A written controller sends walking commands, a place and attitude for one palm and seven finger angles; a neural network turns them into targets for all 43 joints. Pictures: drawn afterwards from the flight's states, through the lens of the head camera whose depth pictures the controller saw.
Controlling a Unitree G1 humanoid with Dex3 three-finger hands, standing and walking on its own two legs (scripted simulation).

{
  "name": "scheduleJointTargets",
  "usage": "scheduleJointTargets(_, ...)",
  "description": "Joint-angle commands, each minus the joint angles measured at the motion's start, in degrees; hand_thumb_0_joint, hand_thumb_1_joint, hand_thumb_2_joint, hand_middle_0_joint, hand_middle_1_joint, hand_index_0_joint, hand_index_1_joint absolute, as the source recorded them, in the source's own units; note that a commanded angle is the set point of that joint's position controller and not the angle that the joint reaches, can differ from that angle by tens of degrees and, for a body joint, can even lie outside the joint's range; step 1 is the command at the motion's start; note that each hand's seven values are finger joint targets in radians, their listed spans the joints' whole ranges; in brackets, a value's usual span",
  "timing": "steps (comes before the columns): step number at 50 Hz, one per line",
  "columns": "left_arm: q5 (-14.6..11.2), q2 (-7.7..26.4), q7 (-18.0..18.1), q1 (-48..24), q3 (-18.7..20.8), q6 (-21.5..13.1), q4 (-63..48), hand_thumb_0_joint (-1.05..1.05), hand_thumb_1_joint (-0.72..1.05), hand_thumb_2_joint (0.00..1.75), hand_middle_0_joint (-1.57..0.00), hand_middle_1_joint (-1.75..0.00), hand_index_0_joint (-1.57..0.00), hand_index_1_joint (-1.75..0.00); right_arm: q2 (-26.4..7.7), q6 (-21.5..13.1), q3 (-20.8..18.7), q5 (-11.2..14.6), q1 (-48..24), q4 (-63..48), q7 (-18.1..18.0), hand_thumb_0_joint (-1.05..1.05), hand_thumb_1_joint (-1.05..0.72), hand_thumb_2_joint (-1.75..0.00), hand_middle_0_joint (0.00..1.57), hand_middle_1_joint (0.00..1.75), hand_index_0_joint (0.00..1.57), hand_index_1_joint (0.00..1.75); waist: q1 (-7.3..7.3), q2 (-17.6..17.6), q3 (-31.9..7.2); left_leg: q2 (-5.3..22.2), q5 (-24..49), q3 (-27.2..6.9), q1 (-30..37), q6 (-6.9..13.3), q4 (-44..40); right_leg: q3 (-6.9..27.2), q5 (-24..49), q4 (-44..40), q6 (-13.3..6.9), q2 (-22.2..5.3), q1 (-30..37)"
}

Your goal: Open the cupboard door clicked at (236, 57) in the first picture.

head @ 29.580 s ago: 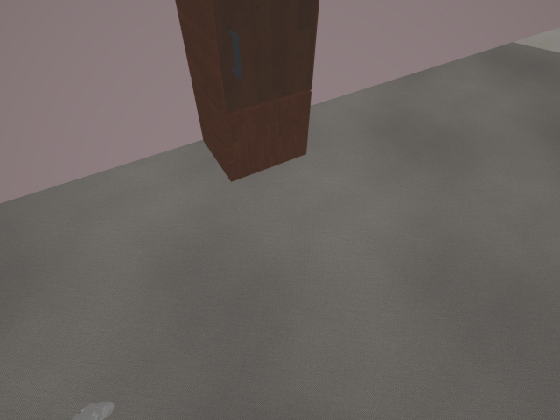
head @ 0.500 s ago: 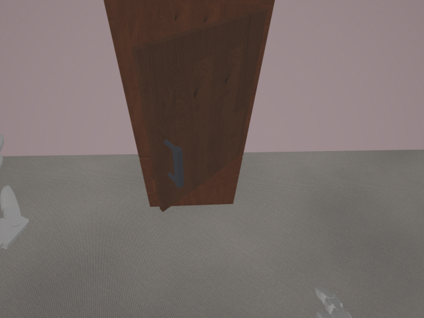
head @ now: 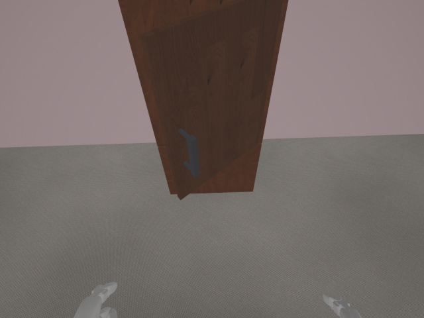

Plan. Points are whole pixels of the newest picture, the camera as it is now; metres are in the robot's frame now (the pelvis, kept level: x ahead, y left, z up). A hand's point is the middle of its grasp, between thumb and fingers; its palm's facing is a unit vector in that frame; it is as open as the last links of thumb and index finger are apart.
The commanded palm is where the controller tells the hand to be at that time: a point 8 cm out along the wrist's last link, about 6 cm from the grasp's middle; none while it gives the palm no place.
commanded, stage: let the arm hang, fingers relaxed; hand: left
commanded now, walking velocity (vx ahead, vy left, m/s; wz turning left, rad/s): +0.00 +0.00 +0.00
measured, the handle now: (189, 153) +0.56 +0.09 -0.09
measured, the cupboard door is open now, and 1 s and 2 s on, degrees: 40 40 40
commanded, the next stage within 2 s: look to check the result in 0.88 s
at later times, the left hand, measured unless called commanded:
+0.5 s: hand out of the picture -0.02 +0.19 -0.16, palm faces +0.03 -0.97 -0.23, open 7.3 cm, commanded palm none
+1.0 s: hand out of the picture +0.00 +0.17 -0.16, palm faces +0.03 -0.98 -0.18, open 7.3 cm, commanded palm none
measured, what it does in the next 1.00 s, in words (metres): stands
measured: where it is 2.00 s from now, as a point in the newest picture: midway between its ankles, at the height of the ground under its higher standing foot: outside the picture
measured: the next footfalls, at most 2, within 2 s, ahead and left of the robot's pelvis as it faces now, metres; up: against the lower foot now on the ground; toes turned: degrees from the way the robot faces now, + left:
none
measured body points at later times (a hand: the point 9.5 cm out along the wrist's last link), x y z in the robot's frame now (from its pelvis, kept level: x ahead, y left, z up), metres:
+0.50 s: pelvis -0.01 +0.00 +0.01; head +0.01 -0.01 +0.46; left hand -0.02 +0.24 -0.14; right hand -0.04 -0.21 -0.15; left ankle +0.00 +0.11 -0.73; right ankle +0.02 -0.11 -0.73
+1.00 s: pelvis +0.00 +0.00 +0.01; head +0.02 +0.00 +0.46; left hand +0.00 +0.22 -0.15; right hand -0.01 -0.21 -0.15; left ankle +0.00 +0.11 -0.73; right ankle +0.02 -0.11 -0.73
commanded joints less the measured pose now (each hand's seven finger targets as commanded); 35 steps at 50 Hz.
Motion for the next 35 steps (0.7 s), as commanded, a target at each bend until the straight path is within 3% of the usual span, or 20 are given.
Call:
scheduleJointTargets(1, -0.44, 9.42, 0.96, -1.87, 1.05, -3.01, 4.88, 0.00, 0.90, 0.90, -0.20, -0.30, -0.20, -0.30, -4.64, 0.32, -1.17, 0.13, 3.31, 0.97, -0.86, 0.00, -0.90, -0.90, 0.20, 0.30, 0.20, 0.30, 0.02, -1.38, -7.10, 4.31, 12.45, -4.53, 5.25, 0.36, -6.71, 7.27, 16.61, -10.73, -3.16, -5.54, 6.63)
scheduleJointTargets(2, -0.66, 7.98, 1.00, -1.35, 0.56, -2.84, 7.68, 0.00, 0.90, 0.90, -0.20, -0.30, -0.20, -0.30, -3.90, 0.34, -0.77, 0.13, 2.92, 2.37, -1.03, 0.00, -0.90, -0.90, 0.20, 0.30, 0.20, 0.30, 0.52, 2.68, -6.05, 5.45, 13.16, -5.25, 4.18, 0.59, -8.35, 6.25, 13.97, -11.05, -2.23, -4.60, 7.37)
scheduleJointTargets(5, -0.64, 4.98, 1.19, 1.33, 0.89, -2.62, 13.90, 0.00, 0.90, 0.90, -0.20, -0.30, -0.20, -0.30, -2.40, 0.68, -0.61, -0.09, 3.53, 5.66, -1.55, 0.00, -0.90, -0.90, 0.20, 0.30, 0.20, 0.30, 1.43, 7.81, -3.75, 6.30, 7.18, -6.02, 1.64, 0.81, -11.42, 5.19, 7.43, -14.32, -2.03, -3.49, 8.99)
scheduleJointTargets(10, -1.00, 4.86, 1.09, 1.70, 0.04, -2.78, 20.11, 0.00, 0.90, 0.90, -0.20, -0.30, -0.20, -0.30, -1.47, 1.03, -0.51, 0.19, 8.14, 10.42, -1.77, 0.00, -0.90, -0.90, 0.20, 0.30, 0.20, 0.30, 1.16, 3.62, -1.25, 6.21, 3.47, -6.00, 1.04, 0.80, -13.14, 4.94, 3.60, -17.57, -2.28, -3.73, 8.70)
scheduleJointTargets(11, -1.01, 4.82, 1.14, 1.80, 0.07, -2.83, 21.00, 0.00, 0.90, 0.90, -0.20, -0.30, -0.20, -0.30, -1.38, 1.10, -0.60, 0.35, 8.93, 10.79, -1.85, 0.00, -0.90, -0.90, 0.20, 0.30, 0.20, 0.30, 1.11, 0.93, -0.57, 6.29, 3.65, -6.02, 1.28, 0.88, -13.02, 4.62, 3.06, -17.93, -2.27, -3.63, 8.27)
scheduleJointTargets(19, -1.18, 3.15, 1.54, 4.03, -0.39, -2.60, 24.95, 0.00, 0.90, 0.90, -0.20, -0.30, -0.20, -0.30, 0.70, 1.03, -0.28, 0.37, 13.62, 14.66, -2.19, 0.00, -0.90, -0.90, 0.20, 0.30, 0.20, 0.30, 1.02, -2.83, 1.09, 6.26, 3.89, -5.53, 1.40, 1.19, -13.90, 4.06, 2.23, -17.61, -1.99, -3.71, 7.44)
scheduleJointTargets(31, -1.01, 0.46, 2.02, 5.88, -0.02, -2.63, 25.52, 0.00, 0.90, 0.90, -0.20, -0.30, -0.20, -0.30, 3.10, 0.44, -0.19, 0.37, 15.44, 15.77, -2.55, 0.00, -0.90, -0.90, 0.20, 0.30, 0.20, 0.30, 1.38, -0.72, 2.59, 6.61, 4.01, -5.84, 0.13, 1.33, -14.63, 3.40, 4.43, -15.33, -1.78, -3.19, 6.72)
scheduleJointTargets(34, -0.96, 0.32, 2.00, 5.67, 0.04, -2.52, 25.62, 0.00, 0.90, 0.90, -0.20, -0.30, -0.20, -0.30, 3.60, 0.42, -0.23, 0.23, 15.46, 15.91, -2.56, 0.00, -0.90, -0.90, 0.20, 0.30, 0.20, 0.30, 1.27, 1.34, 3.63, 6.81, 2.30, -6.26, -0.97, 1.32, -15.55, 3.36, 4.39, -15.01, -1.73, -3.12, 6.43)
scheduleJointTargets(35, -0.93, 0.29, 1.98, 5.69, 0.05, -2.56, 25.64, 0.00, 0.90, 0.90, -0.20, -0.30, -0.20, -0.30, 3.52, 0.44, -0.26, 0.24, 15.35, 15.74, -2.55, 0.00, -0.90, -0.90, 0.20, 0.30, 0.20, 0.30, 1.32, 0.49, 3.72, 6.75, 2.14, -6.13, -1.06, 1.30, -15.43, 3.41, 4.45, -15.14, -1.70, -3.11, 6.48)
